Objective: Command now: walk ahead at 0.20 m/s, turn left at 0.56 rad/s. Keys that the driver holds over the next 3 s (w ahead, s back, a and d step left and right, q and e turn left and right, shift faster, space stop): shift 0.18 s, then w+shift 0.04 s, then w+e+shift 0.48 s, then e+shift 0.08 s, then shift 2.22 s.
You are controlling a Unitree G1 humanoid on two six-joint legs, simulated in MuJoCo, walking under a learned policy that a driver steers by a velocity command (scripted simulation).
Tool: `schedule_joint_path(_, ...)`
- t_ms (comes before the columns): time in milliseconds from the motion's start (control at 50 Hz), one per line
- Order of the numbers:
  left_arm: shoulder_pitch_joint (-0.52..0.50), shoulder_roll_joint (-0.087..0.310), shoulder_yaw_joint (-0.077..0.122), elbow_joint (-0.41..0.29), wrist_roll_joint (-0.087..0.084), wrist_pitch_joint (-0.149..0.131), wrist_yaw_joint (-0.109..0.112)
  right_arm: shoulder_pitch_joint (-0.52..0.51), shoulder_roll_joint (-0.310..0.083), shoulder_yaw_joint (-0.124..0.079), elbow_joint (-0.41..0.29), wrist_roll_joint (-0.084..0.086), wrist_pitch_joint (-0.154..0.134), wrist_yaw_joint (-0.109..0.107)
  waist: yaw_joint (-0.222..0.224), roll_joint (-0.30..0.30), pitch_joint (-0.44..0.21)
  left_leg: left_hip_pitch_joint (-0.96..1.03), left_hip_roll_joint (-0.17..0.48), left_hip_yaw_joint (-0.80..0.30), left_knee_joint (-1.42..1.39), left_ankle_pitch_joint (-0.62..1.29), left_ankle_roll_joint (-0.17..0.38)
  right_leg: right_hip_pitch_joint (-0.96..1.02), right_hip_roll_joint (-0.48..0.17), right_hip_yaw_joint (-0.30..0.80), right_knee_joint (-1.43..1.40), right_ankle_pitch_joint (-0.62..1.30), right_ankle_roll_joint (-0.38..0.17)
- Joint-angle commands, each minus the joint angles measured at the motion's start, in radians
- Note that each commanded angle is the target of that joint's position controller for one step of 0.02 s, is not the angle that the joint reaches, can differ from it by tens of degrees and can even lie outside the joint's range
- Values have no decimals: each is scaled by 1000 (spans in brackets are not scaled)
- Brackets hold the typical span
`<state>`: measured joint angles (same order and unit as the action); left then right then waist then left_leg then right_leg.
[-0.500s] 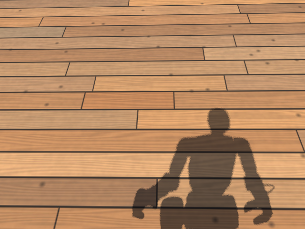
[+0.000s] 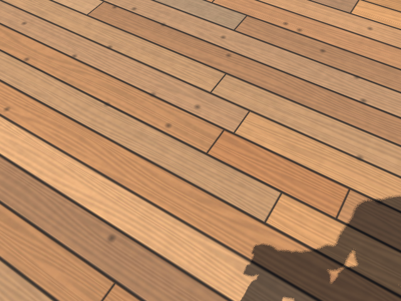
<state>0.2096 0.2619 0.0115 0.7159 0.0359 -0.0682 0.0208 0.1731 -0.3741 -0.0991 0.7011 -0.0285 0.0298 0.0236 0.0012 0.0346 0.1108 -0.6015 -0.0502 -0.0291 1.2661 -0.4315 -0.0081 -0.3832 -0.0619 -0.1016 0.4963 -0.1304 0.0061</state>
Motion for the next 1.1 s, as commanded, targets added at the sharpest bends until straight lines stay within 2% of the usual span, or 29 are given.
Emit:
schedule_joint_path(20,23,129,38,-40,-3,-17,-7,124,49,27,-67,-9,15,18,-54,-164,-240,49,45,-36,-128,73,11,151,-270,195,-160,607,-207)
schedule_joint_path(60,-13,137,43,-40,-8,-12,-15,103,53,40,-80,-4,15,22,-69,-185,-238,166,52,-12,-303,174,26,75,-230,106,-171,537,-175)
schedule_joint_path(120,5,164,55,-30,-15,7,-25,41,37,47,-93,1,13,23,-41,-218,-217,276,31,26,-493,197,27,57,-209,64,-159,389,-146)
schedule_joint_path(180,57,170,61,-15,-22,40,-24,33,36,50,-86,-4,-14,18,-24,-162,-201,417,4,40,-736,246,48,44,-179,50,-52,124,-94)
schedule_joint_path(200,132,133,52,-4,0,53,-29,56,32,51,-77,-10,-25,15,-8,-78,-228,490,31,0,-791,155,62,5,-153,30,16,-148,-62)
schedule_joint_path(220,174,35,26,-28,21,64,-42,109,-32,42,-78,-23,-30,6,-1,179,-243,548,268,-304,-899,-82,111,-114,-72,-49,273,-517,-19)
schedule_joint_path(240,122,68,26,-69,7,83,-41,144,-152,12,-90,-14,-20,-5,-71,307,-190,500,406,-601,-1117,-504,239,-333,44,-4,424,-544,-15)
schedule_joint_path(260,49,156,56,-79,6,91,-41,152,-140,8,-69,-6,-15,-15,-91,231,-103,462,384,-593,-1149,-576,256,-386,10,91,516,-428,-30)
schedule_joint_path(280,46,159,64,-77,-11,85,-50,106,-94,25,-62,-2,-21,-20,-47,221,-63,427,350,-516,-1153,-491,227,-398,8,125,524,-323,-39)
schedule_joint_path(300,86,145,64,-48,-19,75,-57,67,-60,33,-61,2,-34,-21,-13,191,-69,429,311,-425,-1161,-372,194,-369,4,153,515,-242,-33)
schedule_joint_path(360,137,134,78,5,-9,66,-72,48,-13,42,-50,5,-83,-31,20,99,-113,459,286,-242,-1178,-174,154,-337,24,168,589,-110,-12)
schedule_joint_path(400,101,112,80,-3,-14,69,-78,69,-10,36,-35,7,-103,-30,15,67,-101,500,306,-182,-1198,-134,152,-402,11,167,608,-58,-1)
schedule_joint_path(460,52,94,82,-20,-8,77,-88,110,-19,25,-13,4,-121,-35,2,50,-93,537,350,-110,-1210,-111,165,-471,-14,162,628,-10,15)
schedule_joint_path(560,-25,97,83,-56,0,91,-108,135,-51,7,22,-7,-139,-43,0,51,-44,580,398,20,-1224,-112,144,-520,-63,156,561,19,10)
schedule_joint_path(680,-169,95,67,-116,-8,92,-130,165,-82,-10,67,-25,-130,-41,-39,59,38,650,397,212,-1223,-48,103,-438,-92,25,348,-62,-91)
schedule_joint_path(700,-183,96,64,-120,-10,91,-129,171,-86,-12,75,-28,-125,-38,-44,54,46,667,390,246,-1201,6,100,-411,-81,-7,319,-97,-114)
schedule_joint_path(720,-170,95,61,-114,-9,88,-123,162,-89,-12,78,-28,-118,-34,-37,38,53,674,372,297,-1128,215,93,-354,-49,-49,276,-136,-135)
schedule_joint_path(740,-112,102,65,-97,-9,82,-109,160,-109,-16,80,-20,-111,-30,-14,28,10,684,358,336,-975,611,86,-246,22,-107,256,-188,-153)
schedule_joint_path(760,34,113,77,-60,-15,70,-88,161,-138,-22,84,-5,-99,-22,55,4,-84,667,352,358,-708,988,83,-65,118,-150,229,-210,-169)
schedule_joint_path(780,238,149,99,1,-4,54,-65,165,-141,-17,79,20,-92,-10,150,-68,-222,553,318,368,-362,1016,46,223,195,-123,129,-132,-191)
schedule_joint_path(800,279,282,131,19,14,53,-49,213,11,29,47,15,-98,-1,117,-264,-265,207,231,338,-39,360,-18,464,-31,244,-2,-282,-235)
schedule_joint_path(820,287,424,159,-19,-17,55,-41,173,50,40,-45,-1,-117,4,82,-433,-408,-105,27,145,283,-186,-77,666,-257,848,-169,-29,-370)
schedule_joint_path(840,300,389,157,-21,-30,51,-38,24,-23,34,-60,-9,-120,-10,148,-183,-384,-193,98,5,296,-87,-53,695,-252,735,-171,292,-315)
schedule_joint_path(860,272,342,143,-5,-17,46,-25,20,-3,44,-51,17,-123,-20,107,-120,-286,-183,128,32,258,11,-37,582,-265,574,-100,557,-310)
schedule_joint_path(880,199,260,121,-9,-15,41,-21,51,16,53,-14,14,-119,-28,53,-36,-212,-119,178,23,148,70,-25,442,-202,438,-58,658,-260)
schedule_joint_path(920,102,163,84,-32,-30,36,-25,126,5,50,24,-5,-82,-25,-14,-64,-194,19,193,14,54,92,-15,274,-146,316,-89,739,-217)
schedule_joint_path(980,99,171,80,-20,-30,16,-30,151,22,52,46,-1,-46,-20,-42,-54,-199,39,153,46,-58,145,-16,248,-115,240,-143,865,-224)
schedule_joint_path(1040,80,138,65,-9,-34,16,-25,112,51,63,48,0,-47,-15,-37,-72,-166,26,128,75,-256,280,-3,270,-63,162,-176,827,-194)
schedule_joint_path(1100,75,106,49,11,-36,21,-16,53,71,74,46,0,-60,-8,-4,-109,-144,81,105,98,-490,431,11,294,-39,117,-183,766,-167)
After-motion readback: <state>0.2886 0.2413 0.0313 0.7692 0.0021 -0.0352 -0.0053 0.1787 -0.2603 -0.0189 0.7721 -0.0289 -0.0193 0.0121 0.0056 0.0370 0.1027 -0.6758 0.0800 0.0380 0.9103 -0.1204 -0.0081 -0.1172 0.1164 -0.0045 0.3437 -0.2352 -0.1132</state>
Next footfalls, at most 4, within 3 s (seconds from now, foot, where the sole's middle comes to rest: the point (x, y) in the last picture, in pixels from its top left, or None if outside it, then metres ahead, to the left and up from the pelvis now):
0.20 left None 0.15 0.11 -0.77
0.78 right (290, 294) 0.42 -0.23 -0.77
1.24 left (275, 210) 0.70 -0.21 -0.77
1.56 right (318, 263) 0.51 -0.33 -0.77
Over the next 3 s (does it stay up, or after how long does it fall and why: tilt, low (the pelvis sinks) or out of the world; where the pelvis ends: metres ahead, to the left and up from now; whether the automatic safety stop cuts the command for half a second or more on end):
stays up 0.59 -0.28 0.01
